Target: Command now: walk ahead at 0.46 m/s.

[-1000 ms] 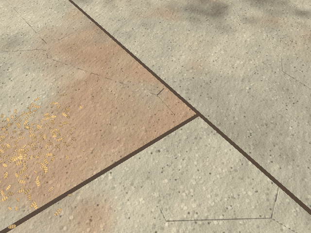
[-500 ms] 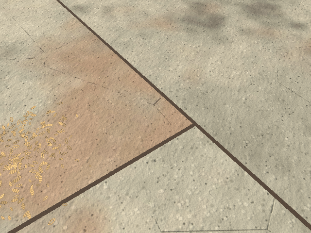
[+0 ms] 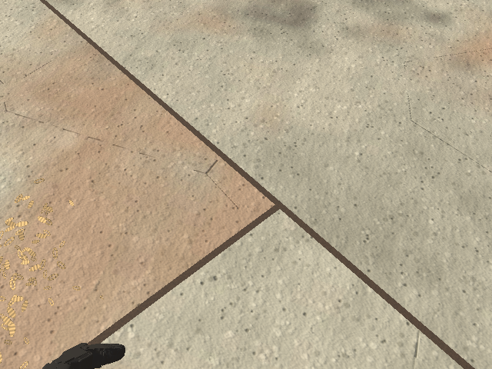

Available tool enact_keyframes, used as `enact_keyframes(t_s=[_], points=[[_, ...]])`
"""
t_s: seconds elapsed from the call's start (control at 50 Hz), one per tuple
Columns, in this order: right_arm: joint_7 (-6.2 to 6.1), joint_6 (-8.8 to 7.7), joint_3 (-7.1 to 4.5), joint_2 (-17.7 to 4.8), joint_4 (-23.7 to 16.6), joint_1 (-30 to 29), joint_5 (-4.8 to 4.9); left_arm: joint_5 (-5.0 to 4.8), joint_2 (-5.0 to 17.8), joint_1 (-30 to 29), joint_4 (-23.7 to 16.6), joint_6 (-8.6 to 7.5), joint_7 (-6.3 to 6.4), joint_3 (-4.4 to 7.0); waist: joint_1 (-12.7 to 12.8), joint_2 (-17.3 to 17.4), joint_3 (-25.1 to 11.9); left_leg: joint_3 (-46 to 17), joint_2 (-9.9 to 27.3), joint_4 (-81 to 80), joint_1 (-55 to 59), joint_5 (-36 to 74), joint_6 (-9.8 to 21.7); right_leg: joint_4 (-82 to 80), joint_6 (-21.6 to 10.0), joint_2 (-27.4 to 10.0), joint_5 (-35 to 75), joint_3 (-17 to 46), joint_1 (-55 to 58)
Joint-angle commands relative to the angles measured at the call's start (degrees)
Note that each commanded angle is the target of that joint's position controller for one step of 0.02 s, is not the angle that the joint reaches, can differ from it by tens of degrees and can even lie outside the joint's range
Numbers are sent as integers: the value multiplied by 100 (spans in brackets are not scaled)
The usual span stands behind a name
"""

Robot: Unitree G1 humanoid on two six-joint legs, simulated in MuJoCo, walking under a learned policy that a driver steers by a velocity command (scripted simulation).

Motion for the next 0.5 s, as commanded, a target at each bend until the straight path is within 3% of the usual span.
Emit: enact_keyframes(t_s=[0.02, 0.04, 0.06, 0.08, 0.1, 0.12, 0.14, 0.16, 0.18, 0.22, 0.24, 0.28, 0.32, 0.36, 0.42, 0.5], points=[[-40, -27, -240, -1120, -215, -143, 27, -14, 632, -274, -462, -79, -18, 171, 535, 818, 378, -395, 1484, 202, -648, 3892, 665, -284, -242, 201, 77, -27, 808], [-40, 21, -267, -1178, -241, -212, -5, -6, 773, 172, -360, -70, -2, 256, 791, 902, -3, -287, 1455, 798, -514, 4981, 580, -198, -354, 352, -114, -125, 1391], [-41, 84, -252, -1123, -275, -263, -45, -18, 949, 1046, -98, -42, 34, 381, 1210, 877, -533, -119, 1260, 1825, -683, 5611, 454, -186, -503, 500, -212, -227, 2444], [-34, 112, -200, -1029, -373, -286, -108, -8, 1158, 2030, 147, -5, 84, 478, 1604, 691, -1141, -51, 1053, 3238, -1679, 4733, 309, -57, -736, -21, -372, 335, 4014], [44, 24, 12, -231, -446, 485, -109, 128, 1684, 2762, 315, 21, 93, 597, 1298, -860, -2202, 123, 60, 5707, -3844, 1668, -75, -519, -1699, -1619, -1800, 3083, 6139], [94, -137, 13, -310, -348, 337, -8, 104, 1263, 2698, 366, 21, 53, 453, 1313, -1166, -2391, -634, -226, 6738, -4522, -1174, 8, -1741, -1824, -1958, -2692, 4756, 5995], [119, -244, -136, -834, -587, -299, 169, 63, 991, 2072, 286, -28, 41, 359, 1177, -878, -1225, -617, 127, 7130, -5092, -918, 144, -1929, -1500, -1770, -2898, 4059, 5032], [92, -292, -157, -946, -709, -731, 213, 89, 808, 1517, 149, -67, 33, 298, 990, -384, -627, -453, 452, 6938, -4997, -363, 231, -2074, -1342, -1590, -2435, 3236, 4012], [42, -276, -193, -920, -733, -904, 148, 153, 647, 1163, 109, -108, 2, 248, 781, -75, -265, -342, 682, 6585, -4717, 42, 228, -2228, -1243, -1367, -1757, 2563, 3133], [-13, -118, -215, -681, -670, -633, 49, 227, 455, 922, 126, -157, -40, 190, 410, -303, -182, -379, 940, 6096, -4010, 364, 211, -2504, -1123, -1008, -1237, 1792, 2244], [-24, -55, -208, -570, -668, -587, 41, 203, 454, 975, 173, -165, -41, 185, 351, -321, -134, -332, 975, 5907, -3925, 359, 178, -2622, -1163, -955, -1139, 1593, 2032], [-46, 11, -234, -606, -818, -908, 0, 192, 624, 1212, 279, -182, 20, 215, 353, -255, 50, -255, 1042, 5462, -4215, 689, 55, -2836, -1266, -940, -1005, 1352, 1878], [-50, 6, -262, -689, -1021, -1447, -55, 196, 796, 1495, 360, -177, 119, 256, 471, -116, 175, -257, 1090, 4778, -4733, 1330, -73, -2927, -1299, -979, -802, 1270, 2104], [-11, -37, -255, -654, -1147, -1844, -69, 173, 828, 1703, 404, -143, 194, 259, 576, -65, 184, -201, 1029, 4007, -4857, 2008, -130, -2907, -1191, -883, -482, 1018, 2318], [66, -95, -184, -524, -1326, -2519, -27, 107, 886, 2071, 501, -104, 249, 264, 812, -56, 237, 42, 799, 2979, -4577, 2678, -158, -2876, -1037, -748, -287, 661, 2473], [203, -134, -119, -541, -1578, -3169, 34, 60, 923, 2568, 703, 9, 259, 287, 1020, -28, 373, 68, 653, 2316, -4704, 2482, -102, -2572, -1019, -997, -117, 642, 3287]])
Keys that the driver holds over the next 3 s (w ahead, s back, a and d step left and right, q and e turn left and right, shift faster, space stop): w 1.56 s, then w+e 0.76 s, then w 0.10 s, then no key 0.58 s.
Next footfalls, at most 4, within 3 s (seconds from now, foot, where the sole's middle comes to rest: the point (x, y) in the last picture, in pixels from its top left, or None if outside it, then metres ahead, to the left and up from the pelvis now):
0.08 right None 0.24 -0.12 -0.77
0.62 left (187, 347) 0.54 0.12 -0.77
1.16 right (264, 242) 0.85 -0.13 -0.77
1.70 left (186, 170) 1.16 0.11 -0.77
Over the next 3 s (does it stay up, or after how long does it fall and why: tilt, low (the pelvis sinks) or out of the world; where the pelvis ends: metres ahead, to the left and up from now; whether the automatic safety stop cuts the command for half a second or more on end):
stays up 1.55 -0.17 0.00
